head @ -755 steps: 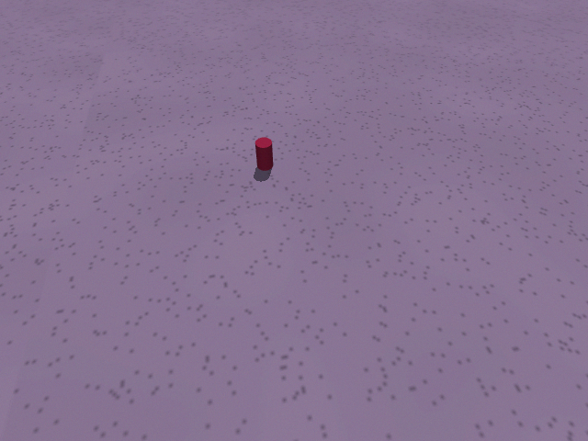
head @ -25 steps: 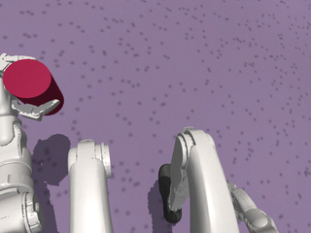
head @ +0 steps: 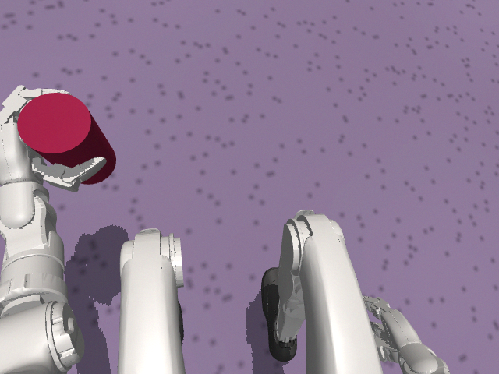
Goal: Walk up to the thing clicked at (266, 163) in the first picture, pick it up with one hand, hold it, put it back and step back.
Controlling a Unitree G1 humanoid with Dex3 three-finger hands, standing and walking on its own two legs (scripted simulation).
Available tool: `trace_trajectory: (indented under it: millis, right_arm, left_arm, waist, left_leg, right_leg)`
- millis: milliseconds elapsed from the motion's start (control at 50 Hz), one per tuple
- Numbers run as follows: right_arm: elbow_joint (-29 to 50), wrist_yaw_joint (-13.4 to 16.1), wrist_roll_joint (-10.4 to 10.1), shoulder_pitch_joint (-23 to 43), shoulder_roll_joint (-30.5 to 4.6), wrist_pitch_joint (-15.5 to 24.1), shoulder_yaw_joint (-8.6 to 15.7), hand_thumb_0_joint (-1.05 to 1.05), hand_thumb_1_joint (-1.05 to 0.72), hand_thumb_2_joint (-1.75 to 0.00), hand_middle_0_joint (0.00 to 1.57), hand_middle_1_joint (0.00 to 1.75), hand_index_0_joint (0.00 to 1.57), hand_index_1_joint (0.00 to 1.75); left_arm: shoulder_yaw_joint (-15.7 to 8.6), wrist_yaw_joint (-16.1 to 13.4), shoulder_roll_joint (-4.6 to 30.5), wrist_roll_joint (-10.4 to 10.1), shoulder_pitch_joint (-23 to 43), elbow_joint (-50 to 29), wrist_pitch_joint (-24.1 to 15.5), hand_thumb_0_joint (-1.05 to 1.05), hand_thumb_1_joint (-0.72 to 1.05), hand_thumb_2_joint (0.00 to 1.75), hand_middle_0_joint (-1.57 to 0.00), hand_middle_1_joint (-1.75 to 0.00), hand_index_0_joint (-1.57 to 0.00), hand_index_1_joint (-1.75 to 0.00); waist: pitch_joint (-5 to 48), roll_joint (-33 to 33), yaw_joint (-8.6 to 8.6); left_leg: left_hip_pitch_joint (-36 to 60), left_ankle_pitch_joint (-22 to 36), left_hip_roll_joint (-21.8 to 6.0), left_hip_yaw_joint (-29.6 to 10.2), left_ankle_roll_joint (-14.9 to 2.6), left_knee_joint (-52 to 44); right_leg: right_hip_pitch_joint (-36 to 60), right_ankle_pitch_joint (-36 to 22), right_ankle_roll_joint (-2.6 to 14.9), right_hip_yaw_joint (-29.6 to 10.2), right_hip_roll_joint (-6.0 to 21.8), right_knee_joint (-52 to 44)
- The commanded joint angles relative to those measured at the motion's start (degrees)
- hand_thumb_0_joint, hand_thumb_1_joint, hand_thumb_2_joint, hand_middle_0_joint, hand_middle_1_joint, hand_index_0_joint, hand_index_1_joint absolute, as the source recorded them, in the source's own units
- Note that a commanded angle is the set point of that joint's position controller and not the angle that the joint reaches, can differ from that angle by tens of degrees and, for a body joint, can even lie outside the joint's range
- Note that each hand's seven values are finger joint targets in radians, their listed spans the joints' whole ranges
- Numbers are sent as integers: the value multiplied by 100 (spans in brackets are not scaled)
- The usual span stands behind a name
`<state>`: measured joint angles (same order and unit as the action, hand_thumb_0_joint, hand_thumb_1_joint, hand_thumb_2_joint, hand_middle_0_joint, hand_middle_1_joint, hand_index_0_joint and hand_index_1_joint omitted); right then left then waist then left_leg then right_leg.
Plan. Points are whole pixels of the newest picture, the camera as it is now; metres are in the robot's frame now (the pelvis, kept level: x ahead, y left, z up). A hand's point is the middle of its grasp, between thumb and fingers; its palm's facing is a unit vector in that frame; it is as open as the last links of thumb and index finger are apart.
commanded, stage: settle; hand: left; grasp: from the side
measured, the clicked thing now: (75, 144) +0.45 +0.24 -0.07
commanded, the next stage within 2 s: lift in 0.26 s
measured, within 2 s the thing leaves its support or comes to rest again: neither
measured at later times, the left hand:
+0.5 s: hand (61, 133) +0.45 +0.24 -0.03, palm faces +0.20 -0.98 -0.04, open 11.3 cm
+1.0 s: hand (25, 114) +0.43 +0.23 +0.08, palm faces +0.17 -0.98 -0.04, open 11.3 cm
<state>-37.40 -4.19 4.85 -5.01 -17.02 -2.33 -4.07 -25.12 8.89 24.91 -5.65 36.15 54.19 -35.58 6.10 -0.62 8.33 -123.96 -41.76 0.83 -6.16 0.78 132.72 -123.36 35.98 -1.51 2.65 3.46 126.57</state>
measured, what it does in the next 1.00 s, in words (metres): rises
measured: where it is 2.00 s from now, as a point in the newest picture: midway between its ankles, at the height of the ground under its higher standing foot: (226, 345)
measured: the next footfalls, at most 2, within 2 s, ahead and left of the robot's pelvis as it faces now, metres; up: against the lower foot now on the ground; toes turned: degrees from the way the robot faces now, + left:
none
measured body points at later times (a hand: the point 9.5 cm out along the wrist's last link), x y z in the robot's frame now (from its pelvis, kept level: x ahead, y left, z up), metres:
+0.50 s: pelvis +0.00 +0.00 +0.01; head +0.20 +0.05 +0.41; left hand +0.44 +0.29 -0.02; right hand +0.12 -0.27 -0.11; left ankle +0.07 +0.12 -0.33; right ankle +0.11 -0.13 -0.33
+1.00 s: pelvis +0.01 +0.00 +0.09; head +0.19 +0.04 +0.50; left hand +0.41 +0.28 +0.08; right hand +0.16 -0.26 -0.03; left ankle +0.07 +0.12 -0.33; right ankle +0.11 -0.13 -0.33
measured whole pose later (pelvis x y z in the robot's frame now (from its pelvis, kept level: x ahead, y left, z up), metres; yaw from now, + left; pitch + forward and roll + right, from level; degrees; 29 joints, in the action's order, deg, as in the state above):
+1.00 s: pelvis +0.01 +0.00 +0.09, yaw +2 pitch +33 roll -4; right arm -35.4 -1.0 -0.1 -7.2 -15.7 -0.4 -0.4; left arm -19.7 7.6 18.9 -8.9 25.7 35.2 -25.7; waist 10.5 0.9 5.1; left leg -109.4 -40.6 0.1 -4.1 0.3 116.4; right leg -109.4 35.6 -1.4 1.9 3.4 111.7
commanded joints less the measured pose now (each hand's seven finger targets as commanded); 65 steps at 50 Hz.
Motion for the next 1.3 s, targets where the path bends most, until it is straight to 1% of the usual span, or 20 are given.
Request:
trace_trajectory:
  millis: [0, 40, 60, 100, 140, 300, 380, 400, 420, 560, 600, 640, 720, 860, 880, 960, 1080, 1160, 1240, 1280]
  right_arm:
    - [253, 99, 32, -775, -1193, 123, 480, 0, -92, -91, 20, 30, 20, 30]
    - [267, 99, 10, -735, -1210, 138, 478, 0, -92, -91, 20, 30, 20, 30]
    - [238, 108, 17, -774, -1235, 138, 510, 0, -92, -91, 20, 30, 20, 30]
    - [250, 111, 30, -794, -1231, 122, 518, 0, -92, -91, 20, 30, 20, 30]
    - [255, 97, 9, -804, -1223, 124, 516, 0, -91, -91, 20, 30, 20, 30]
    - [187, 111, 4, -810, -1173, 143, 514, 0, -91, -91, 20, 30, 20, 30]
    - [211, 107, 12, -836, -1171, 139, 541, 0, -96, -91, 20, 30, 20, 30]
    - [222, 98, -3, -840, -1166, 140, 531, 0, -95, -91, 20, 30, 20, 30]
    - [219, 112, -8, -861, -1173, 150, 557, 0, -96, -91, 20, 30, 20, 30]
    - [284, 181, -127, -919, -1154, 189, 613, 0, -96, -91, 20, 30, 20, 30]
    - [372, 204, -190, -836, -1167, 211, 630, 0, -95, -91, 20, 30, 20, 30]
    - [398, 233, -212, -885, -1159, 223, 668, 0, -95, -91, 20, 30, 20, 30]
    - [462, 277, -303, -838, -1077, 255, 678, 0, -94, -91, 20, 30, 20, 30]
    - [624, 363, -437, -814, -1005, 324, 757, 0, -94, -91, 20, 30, 20, 30]
    - [654, 374, -454, -774, -972, 337, 762, 0, -94, -91, 20, 30, 20, 30]
    - [696, 446, -539, -822, -917, 382, 819, 0, -93, -90, 20, 30, 20, 30]
    - [825, 533, -641, -751, -802, 444, 851, 0, -92, -90, 20, 30, 20, 30]
    - [877, 575, -686, -704, -714, 487, 843, 0, -92, -90, 20, 30, 20, 30]
    - [935, 649, -738, -635, -640, 533, 833, 0, -92, -90, 20, 30, 20, 30]
    - [910, 666, -743, -632, -607, 579, 817, 0, -92, -90, 20, 30, 20, 30]
  left_arm:
    - [-193, -80, 1326, -145, 2202, -1545, -584, 0, 2, 127, -125, -137, -123, -140]
    - [-144, -57, 1150, -133, 1889, -1074, -540, 0, 6, 127, -125, -136, -123, -140]
    - [-255, -73, 1385, -114, 2118, -1370, -589, 0, 5, 128, -126, -137, -124, -141]
    - [-270, -82, 1409, -88, 2150, -1455, -597, 0, 2, 129, -126, -138, -124, -142]
    - [-190, -69, 1219, -114, 2125, -1346, -567, 0, 5, 129, -125, -137, -124, -141]
    - [-172, -110, 1189, -77, 2138, -1008, -571, 0, 5, 130, -123, -136, -121, -140]
    - [-232, -120, 1275, -62, 2169, -1184, -600, 0, -3, 118, -127, -140, -128, -140]
    - [-157, -91, 1146, -75, 2116, -1079, -576, 0, -3, 118, -126, -140, -128, -140]
    - [-282, -79, 1342, -91, 2215, -1362, -603, 0, -2, 119, -126, -140, -128, -140]
    - [-249, 133, 1378, -280, 2093, -1882, -441, 0, -2, 119, -128, -141, -130, -141]
    - [-99, 160, 1123, -324, 1823, -1790, -306, 0, -2, 119, -127, -140, -129, -140]
    - [-159, 91, 1238, -329, 2003, -2239, -249, 0, -2, 118, -125, -140, -128, -139]
    - [22, 54, 906, -391, 1448, -2253, -38, 0, -3, 120, -126, -141, -128, -140]
    - [40, -77, 832, -530, 1027, -3182, 266, 0, -4, 122, -126, -141, -128, -141]
    - [238, -91, 680, -519, 1085, -3360, 318, 0, -5, 122, -125, -141, -128, -141]
    - [411, -202, 505, -538, 679, -3858, 587, 0, 0, 122, -125, -141, -128, -141]
    - [407, -528, 455, -527, 106, -4671, 943, 0, -4, 122, -123, -140, -125, -140]
    - [656, -632, 112, -577, -394, -5047, 1158, 0, -1, 121, -122, -139, -124, -138]
    - [715, -795, 124, -556, -784, -5321, 1334, 0, -1, 121, -123, -139, -125, -139]
    - [909, -831, -53, -558, -1036, -5454, 1389, 0, -2, 122, -122, -139, -124, -139]
  waist:
    - [3926, 1183, 19]
    - [3751, 1178, 25]
    - [3923, 1230, -32]
    - [4081, 1350, -60]
    - [4040, 1460, -27]
    - [3794, 1210, 14]
    - [4015, 1245, -63]
    - [3986, 1228, -24]
    - [4156, 1224, -106]
    - [4390, 1165, -150]
    - [4215, 1148, -170]
    - [4398, 1223, -195]
    - [4111, 997, -215]
    - [4169, 882, -352]
    - [4126, 972, -306]
    - [4157, 906, -357]
    - [4107, 844, -497]
    - [4000, 790, -517]
    - [3669, 609, -558]
    - [3432, 642, -520]
  left_leg:
    - [2328, 939, 71, 394, -189, -1762]
    - [2446, 949, 67, 341, -163, -1880]
    - [2562, 1001, 55, 333, -150, -1865]
    - [2734, 1146, 58, 340, -135, -1889]
    - [2860, 1137, 65, 295, -108, -1992]
    - [2627, 981, 80, 361, -158, -2003]
    - [2711, 974, 92, 367, -152, -2070]
    - [2753, 970, 87, 353, -145, -2101]
    - [2773, 984, 88, 381, -148, -2093]
    - [2891, 1025, 95, 463, -188, -2255]
    - [3016, 942, 89, 400, -181, -2427]
    - [3155, 955, 82, 417, -188, -2481]
    - [3155, 892, 88, 389, -204, -2729]
    - [3577, 814, 53, 345, -213, -3198]
    - [3676, 707, 51, 333, -215, -3308]
    - [4133, 984, 21, 334, -200, -3620]
    - [4811, 1249, -20, 281, -180, -4167]
    - [5362, 1637, -56, 228, -160, -4528]
    - [5742, 1349, -69, 201, -164, -5072]
    - [6001, 1416, -94, 146, -144, -5320]
  right_leg:
    - [2435, -843, 336, 203, -227, -1210]
    - [2230, -802, 358, 247, -214, -1184]
    - [2232, -840, 364, 238, -221, -1176]
    - [2275, -929, 373, 231, -214, -1153]
    - [2132, -933, 392, 253, -197, -1124]
    - [2236, -796, 367, 206, -199, -1262]
    - [2342, -786, 369, 202, -197, -1282]
    - [2310, -782, 373, 217, -193, -1286]
    - [2421, -789, 369, 190, -201, -1313]
    - [2834, -837, 352, 102, -198, -1582]
    - [2694, -757, 372, 135, -183, -1649]
    - [2841, -788, 371, 98, -179, -1761]
    - [2983, -720, 368, 79, -178, -2032]
    - [3462, -655, 362, 31, -195, -2531]
    - [3452, -588, 366, 22, -192, -2618]
    - [3897, -822, 365, -23, -198, -2995]
    - [4554, -1018, 356, -51, -212, -3540]
    - [4941, -1336, 341, -18, -235, -3898]
    - [5501, -1152, 297, -26, -258, -4497]
    - [5590, -1243, 284, -17, -271, -4677]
